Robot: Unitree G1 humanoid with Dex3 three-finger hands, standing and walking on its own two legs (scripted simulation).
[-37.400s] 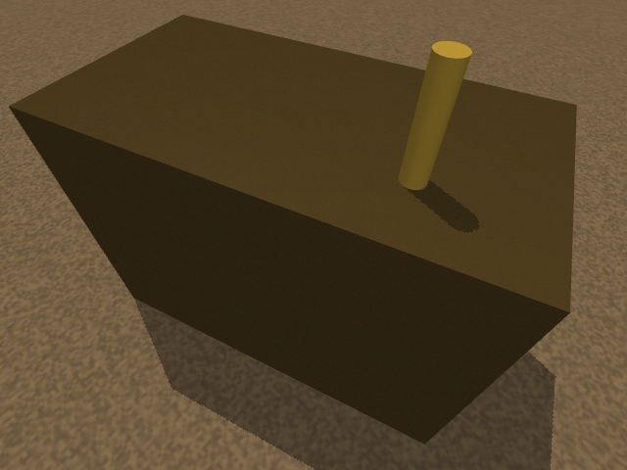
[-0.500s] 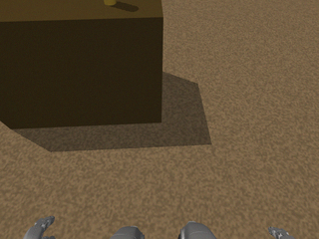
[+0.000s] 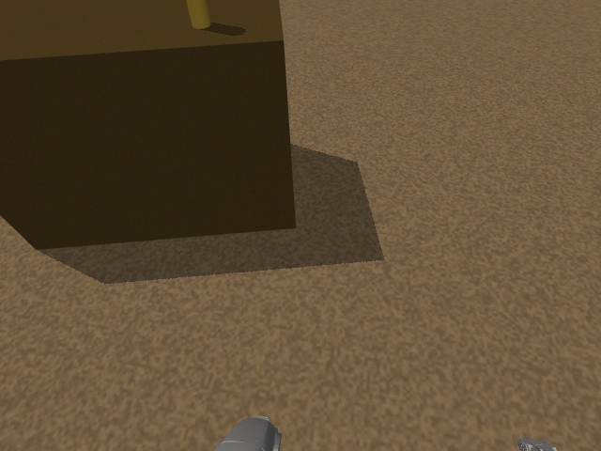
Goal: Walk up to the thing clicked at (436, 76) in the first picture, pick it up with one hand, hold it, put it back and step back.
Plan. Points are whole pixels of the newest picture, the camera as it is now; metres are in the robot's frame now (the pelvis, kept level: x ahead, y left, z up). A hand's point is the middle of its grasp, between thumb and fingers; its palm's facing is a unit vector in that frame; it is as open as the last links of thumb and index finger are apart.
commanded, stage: step back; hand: left
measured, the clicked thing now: out of the picture +1.16 +0.31 +0.16
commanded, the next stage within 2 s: stand in 1.00 s
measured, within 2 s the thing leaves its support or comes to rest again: neither
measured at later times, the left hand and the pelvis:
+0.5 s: hand out of the picture +0.07 +0.28 -0.14, palm faces +0.08 -0.92 -0.38, open 7.4 cm; pelvis +0.00 +0.01 +0.00, yaw +4 degrees
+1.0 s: hand out of the picture +0.11 +0.30 -0.14, palm faces +0.08 -0.93 -0.35, open 7.4 cm; pelvis +0.04 +0.03 +0.01, yaw +4 degrees
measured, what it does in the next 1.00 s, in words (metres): steps on the spot: left foot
